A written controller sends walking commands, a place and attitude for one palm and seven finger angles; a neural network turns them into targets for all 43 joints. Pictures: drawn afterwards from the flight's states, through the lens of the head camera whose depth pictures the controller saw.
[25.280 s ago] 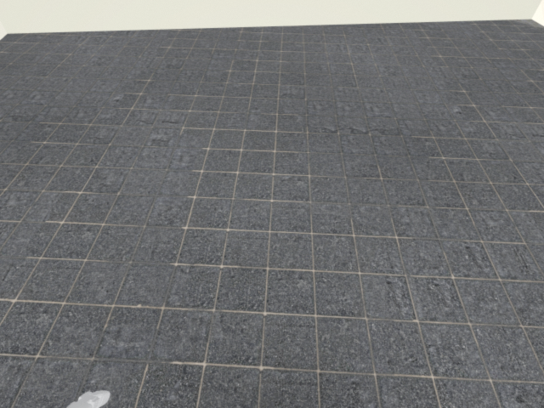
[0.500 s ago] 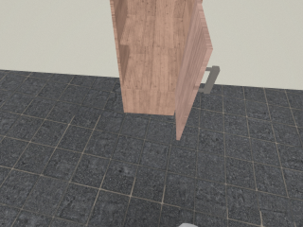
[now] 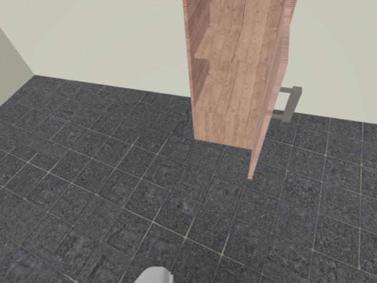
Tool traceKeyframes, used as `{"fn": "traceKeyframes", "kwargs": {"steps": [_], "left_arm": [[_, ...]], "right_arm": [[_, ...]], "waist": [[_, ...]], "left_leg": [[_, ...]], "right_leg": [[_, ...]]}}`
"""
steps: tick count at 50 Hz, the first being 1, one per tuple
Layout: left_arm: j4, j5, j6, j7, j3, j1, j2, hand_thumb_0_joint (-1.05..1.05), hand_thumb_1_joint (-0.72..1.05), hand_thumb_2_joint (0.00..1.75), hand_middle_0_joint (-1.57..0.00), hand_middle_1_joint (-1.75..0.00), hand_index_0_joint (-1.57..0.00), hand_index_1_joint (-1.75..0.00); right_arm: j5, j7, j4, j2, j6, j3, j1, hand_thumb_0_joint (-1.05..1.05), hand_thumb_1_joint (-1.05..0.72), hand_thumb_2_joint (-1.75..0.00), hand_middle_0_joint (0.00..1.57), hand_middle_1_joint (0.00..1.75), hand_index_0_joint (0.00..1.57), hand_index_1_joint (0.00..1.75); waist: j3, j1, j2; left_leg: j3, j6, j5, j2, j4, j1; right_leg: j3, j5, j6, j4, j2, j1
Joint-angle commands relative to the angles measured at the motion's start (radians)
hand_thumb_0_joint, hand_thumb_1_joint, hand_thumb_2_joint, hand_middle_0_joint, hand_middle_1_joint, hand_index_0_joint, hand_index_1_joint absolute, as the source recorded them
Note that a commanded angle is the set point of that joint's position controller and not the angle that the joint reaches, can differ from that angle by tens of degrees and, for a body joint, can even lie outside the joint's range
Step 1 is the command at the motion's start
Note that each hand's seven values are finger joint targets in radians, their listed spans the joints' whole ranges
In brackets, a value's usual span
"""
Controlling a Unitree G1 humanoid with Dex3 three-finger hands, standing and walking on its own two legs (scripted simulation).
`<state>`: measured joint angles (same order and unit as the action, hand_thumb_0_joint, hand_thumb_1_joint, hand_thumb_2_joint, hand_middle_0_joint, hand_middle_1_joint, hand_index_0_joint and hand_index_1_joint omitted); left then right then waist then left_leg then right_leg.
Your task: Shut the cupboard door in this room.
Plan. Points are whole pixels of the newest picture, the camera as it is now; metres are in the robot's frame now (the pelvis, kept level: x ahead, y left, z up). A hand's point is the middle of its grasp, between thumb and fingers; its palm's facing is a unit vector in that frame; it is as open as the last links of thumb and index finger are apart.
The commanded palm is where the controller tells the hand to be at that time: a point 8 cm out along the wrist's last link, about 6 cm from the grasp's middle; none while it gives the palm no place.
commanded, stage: turn or walk to find it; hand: left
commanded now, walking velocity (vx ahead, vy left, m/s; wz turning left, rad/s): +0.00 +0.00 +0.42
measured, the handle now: (283, 104) +0.62 -0.25 -0.04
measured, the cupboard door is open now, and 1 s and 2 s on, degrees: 90 90 90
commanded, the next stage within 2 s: stand and wait in 0.24 s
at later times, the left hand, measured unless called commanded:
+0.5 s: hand out of the picture -0.03 +0.24 -0.17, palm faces +0.22 -0.94 -0.26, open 7.4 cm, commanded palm none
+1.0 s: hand out of the picture -0.07 +0.19 -0.18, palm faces +0.23 -0.96 -0.18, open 7.3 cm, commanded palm none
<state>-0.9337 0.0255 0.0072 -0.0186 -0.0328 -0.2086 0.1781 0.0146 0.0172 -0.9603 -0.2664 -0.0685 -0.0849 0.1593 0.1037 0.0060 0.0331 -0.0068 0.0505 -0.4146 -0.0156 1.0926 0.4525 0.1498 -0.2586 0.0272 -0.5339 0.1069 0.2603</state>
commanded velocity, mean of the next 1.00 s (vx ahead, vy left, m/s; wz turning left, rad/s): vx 0.00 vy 0.00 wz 0.09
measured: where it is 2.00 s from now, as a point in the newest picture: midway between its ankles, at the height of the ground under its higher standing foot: outside the picture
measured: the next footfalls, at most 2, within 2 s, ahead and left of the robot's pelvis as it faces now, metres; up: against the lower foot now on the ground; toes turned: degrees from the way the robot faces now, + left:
left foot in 0.22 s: -0.03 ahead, +0.16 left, +0.00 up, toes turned +10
right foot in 0.56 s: +0.04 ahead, -0.08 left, +0.00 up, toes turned +4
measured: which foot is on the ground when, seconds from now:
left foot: up 0.00-0.20, down 0.22-0.56, up 0.58-0.84, down 0.86-1.00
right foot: down 0.00-0.22, up 0.24-0.54, down 0.56-1.00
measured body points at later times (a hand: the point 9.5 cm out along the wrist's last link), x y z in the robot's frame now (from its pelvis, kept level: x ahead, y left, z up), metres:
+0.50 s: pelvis -0.03 +0.02 +0.00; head -0.01 +0.02 +0.45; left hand -0.04 +0.29 -0.15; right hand +0.10 -0.19 -0.15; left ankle -0.06 +0.15 -0.74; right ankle +0.00 -0.09 -0.71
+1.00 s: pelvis -0.05 +0.02 +0.00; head -0.03 +0.03 +0.45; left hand -0.08 +0.24 -0.16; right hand -0.01 -0.21 -0.15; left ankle -0.09 +0.14 -0.74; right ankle +0.00 -0.09 -0.74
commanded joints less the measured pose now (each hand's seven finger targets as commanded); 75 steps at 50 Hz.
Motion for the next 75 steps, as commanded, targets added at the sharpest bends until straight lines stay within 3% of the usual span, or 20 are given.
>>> {"fn": "traceKeyframes", "kwargs": {"steps": [1, 6, 9, 11, 12, 13, 15, 17, 23, 26, 28, 29, 30, 33, 38, 40, 42, 45, 58, 75], "left_arm": [[0.041, 0.003, -0.019, -0.010, -0.054, -0.082, 0.238, 0.00, 0.90, 0.90, -0.20, -0.30, -0.20, -0.30], [0.017, 0.007, -0.013, -0.011, -0.068, -0.093, 0.272, 0.00, 0.90, 0.90, -0.20, -0.30, -0.20, -0.30], [0.013, -0.008, -0.001, -0.006, -0.067, -0.064, 0.256, 0.00, 0.90, 0.90, -0.20, -0.30, -0.20, -0.30], [0.063, -0.012, 0.012, 0.007, -0.037, -0.028, 0.152, 0.00, 0.90, 0.90, -0.20, -0.30, -0.20, -0.30], [0.080, -0.007, 0.022, 0.005, -0.035, 0.028, 0.160, 0.00, 0.90, 0.90, -0.20, -0.30, -0.20, -0.30], [0.059, -0.009, 0.027, 0.000, -0.040, 0.046, 0.150, 0.00, 0.90, 0.90, -0.20, -0.30, -0.20, -0.30], [0.009, -0.013, 0.024, 0.006, -0.041, -0.012, 0.155, 0.00, 0.90, 0.90, -0.20, -0.30, -0.20, -0.30], [-0.019, -0.014, 0.019, 0.009, -0.034, -0.047, 0.142, 0.00, 0.90, 0.90, -0.20, -0.30, -0.20, -0.30], [-0.042, -0.016, 0.009, 0.003, -0.007, -0.039, 0.101, 0.00, 0.90, 0.90, -0.20, -0.30, -0.20, -0.30], [-0.098, -0.012, -0.012, -0.002, -0.003, -0.153, 0.112, 0.00, 0.90, 0.90, -0.20, -0.30, -0.20, -0.30], [-0.097, -0.004, -0.028, -0.009, -0.009, -0.126, 0.210, 0.00, 0.90, 0.90, -0.20, -0.30, -0.20, -0.30], [-0.086, -0.008, -0.032, -0.007, -0.023, -0.114, 0.230, 0.00, 0.90, 0.90, -0.20, -0.30, -0.20, -0.30], [-0.081, -0.006, -0.029, -0.008, -0.024, -0.092, 0.212, 0.00, 0.90, 0.90, -0.20, -0.30, -0.20, -0.30], [-0.077, -0.004, -0.022, -0.008, -0.021, -0.035, 0.167, 0.00, 0.90, 0.90, -0.20, -0.30, -0.20, -0.30], [-0.106, -0.007, -0.023, -0.009, -0.026, -0.068, 0.160, 0.00, 0.90, 0.90, -0.20, -0.30, -0.20, -0.30], [-0.116, -0.015, -0.022, -0.012, -0.023, -0.046, 0.152, 0.00, 0.90, 0.90, -0.20, -0.30, -0.20, -0.30], [-0.123, -0.023, -0.018, -0.008, -0.010, -0.056, 0.110, 0.00, 0.90, 0.90, -0.20, -0.30, -0.20, -0.30], [-0.140, -0.019, -0.010, -0.007, -0.003, -0.039, 0.105, 0.00, 0.90, 0.90, -0.20, -0.30, -0.20, -0.30], [-0.179, -0.016, -0.018, -0.011, 0.016, -0.108, 0.081, 0.00, 0.90, 0.90, -0.20, -0.30, -0.20, -0.30], [-0.107, -0.011, -0.005, -0.017, -0.022, -0.095, 0.114, 0.00, 0.90, 0.90, -0.20, -0.30, -0.20, -0.30]], "right_arm": [[-0.003, 0.003, 0.064, -0.032, 0.018, 0.001, -0.047, 0.00, -0.90, -0.90, 0.20, 0.30, 0.20, 0.30], [-0.014, -0.003, 0.071, -0.024, 0.036, 0.016, -0.054, 0.00, -0.90, -0.90, 0.20, 0.30, 0.20, 0.30], [-0.009, -0.005, 0.042, -0.053, 0.052, 0.013, 0.042, 0.00, -0.90, -0.90, 0.20, 0.30, 0.20, 0.30], [0.003, -0.010, 0.053, -0.225, 0.056, -0.026, 0.087, 0.00, -0.90, -0.90, 0.20, 0.30, 0.20, 0.30], [0.005, -0.020, 0.038, -0.230, 0.052, -0.028, 0.109, 0.00, -0.90, -0.90, 0.20, 0.30, 0.20, 0.30], [0.007, -0.031, 0.029, -0.194, 0.054, -0.021, 0.077, 0.00, -0.90, -0.90, 0.20, 0.30, 0.20, 0.30], [0.004, -0.039, 0.043, -0.123, 0.059, 0.005, -0.022, 0.00, -0.90, -0.90, 0.20, 0.30, 0.20, 0.30], [0.001, -0.042, 0.037, -0.107, 0.068, 0.011, -0.023, 0.00, -0.90, -0.90, 0.20, 0.30, 0.20, 0.30], [0.006, -0.044, -0.009, -0.094, 0.066, 0.010, 0.014, 0.00, -0.90, -0.90, 0.20, 0.30, 0.20, 0.30], [-0.007, -0.040, -0.026, -0.069, 0.068, 0.014, 0.011, 0.00, -0.90, -0.90, 0.20, 0.30, 0.20, 0.30], [-0.020, -0.032, -0.021, 0.023, 0.069, 0.031, 0.049, 0.00, -0.90, -0.90, 0.20, 0.30, 0.20, 0.30], [-0.012, -0.037, -0.020, 0.006, 0.049, 0.027, 0.035, 0.00, -0.90, -0.90, 0.20, 0.30, 0.20, 0.30], [-0.007, -0.036, -0.023, -0.014, 0.039, 0.019, 0.017, 0.00, -0.90, -0.90, 0.20, 0.30, 0.20, 0.30], [-0.009, -0.034, -0.071, 0.021, 0.047, 0.026, 0.065, 0.00, -0.90, -0.90, 0.20, 0.30, 0.20, 0.30], [-0.008, -0.038, -0.097, 0.042, 0.058, 0.039, 0.089, 0.00, -0.90, -0.90, 0.20, 0.30, 0.20, 0.30], [-0.006, -0.042, -0.126, 0.043, 0.070, 0.046, 0.139, 0.00, -0.90, -0.90, 0.20, 0.30, 0.20, 0.30], [-0.001, -0.046, -0.142, 0.011, 0.084, 0.046, 0.148, 0.00, -0.90, -0.90, 0.20, 0.30, 0.20, 0.30], [-0.004, -0.047, -0.147, -0.004, 0.091, 0.051, 0.099, 0.00, -0.90, -0.90, 0.20, 0.30, 0.20, 0.30], [-0.009, -0.053, -0.155, 0.021, 0.097, 0.052, 0.164, 0.00, -0.90, -0.90, 0.20, 0.30, 0.20, 0.30], [-0.005, -0.041, -0.082, -0.007, 0.072, 0.029, 0.119, 0.00, -0.90, -0.90, 0.20, 0.30, 0.20, 0.30]], "waist": [[-0.112, -0.052, -0.219], [-0.163, -0.058, -0.237], [-0.191, 0.003, -0.168], [-0.151, 0.038, 0.252], [-0.125, 0.062, 0.206], [-0.113, 0.043, 0.244], [-0.090, -0.010, 0.173], [-0.115, -0.021, 0.128], [-0.077, -0.004, 0.134], [-0.117, -0.045, 0.049], [-0.083, -0.014, -0.233], [-0.074, -0.035, -0.346], [-0.026, -0.042, -0.340], [-0.031, -0.013, -0.190], [-0.090, -0.030, -0.161], [-0.111, -0.007, -0.146], [-0.103, -0.013, -0.018], [-0.054, -0.032, 0.072], [-0.018, -0.020, -0.035], [-0.075, -0.024, -0.011]], "left_leg": [[0.027, 0.014, -0.038, -0.009, -0.122, -0.001], [0.063, -0.001, -0.061, -0.011, -0.380, -0.103], [0.071, -0.023, 0.184, -0.018, -0.704, -0.332], [-0.357, -0.177, 0.496, -0.374, -0.816, -0.448], [-0.361, -0.246, 0.537, -0.396, -0.816, -0.374], [-0.309, -0.239, 0.556, -0.335, -0.801, -0.349], [-0.176, -0.212, 0.587, -0.246, -0.769, -0.323], [-0.126, -0.197, 0.626, -0.214, -0.759, -0.345], [-0.145, -0.200, 0.611, -0.222, -0.751, -0.309], [-0.105, -0.123, 0.450, -0.153, -0.648, -0.254], [0.018, -0.034, 0.065, -0.004, -0.519, -0.127], [0.002, -0.027, -0.114, 0.004, -0.416, -0.146], [-0.031, -0.038, -0.131, -0.010, -0.332, -0.152], [-0.004, -0.041, -0.045, -0.018, -0.290, -0.156], [0.030, -0.029, 0.018, -0.023, -0.482, -0.194], [0.027, -0.030, 0.147, -0.030, -0.668, -0.304], [-0.061, -0.057, 0.277, -0.104, -0.743, -0.361], [-0.093, -0.065, 0.167, -0.137, -0.817, -0.197], [-0.048, -0.061, 0.178, -0.105, -0.824, -0.237], [-0.109, -0.083, 0.300, -0.096, -0.680, -0.119]], "right_leg": [[-0.170, 0.329, 0.115, 0.194, 0.239, -0.137], [-0.152, 0.402, 0.124, 0.133, 0.271, -0.183], [-0.054, 0.279, 0.017, 0.000, 0.219, -0.047], [0.018, -0.326, -0.098, -0.341, 0.023, 0.312], [-0.057, -0.343, -0.097, -0.452, 0.020, 0.322], [-0.108, -0.300, -0.096, -0.507, 0.013, 0.325], [-0.126, -0.193, -0.095, -0.546, -0.003, 0.293], [-0.119, -0.164, -0.099, -0.527, -0.018, 0.259], [-0.086, -0.185, -0.090, -0.194, -0.042, 0.091], [-0.083, 0.089, -0.083, 0.127, -0.038, -0.110], [-0.342, 0.258, 0.018, 0.224, 0.204, -0.142], [-0.422, 0.159, 0.095, 0.302, 0.256, -0.048], [-0.441, 0.038, 0.128, 0.339, 0.250, 0.036], [-0.300, 0.162, 0.130, 0.267, 0.176, 0.000], [-0.262, 0.179, 0.112, 0.245, 0.142, -0.082], [-0.245, 0.127, 0.074, 0.213, 0.121, -0.044], [-0.182, 0.042, 0.007, 0.168, 0.034, 0.019], [-0.130, 0.054, -0.033, 0.176, 0.002, -0.105], [-0.147, 0.086, -0.027, 0.205, 0.015, -0.080], [-0.090, 0.105, -0.034, 0.050, 0.059, -0.081]]}}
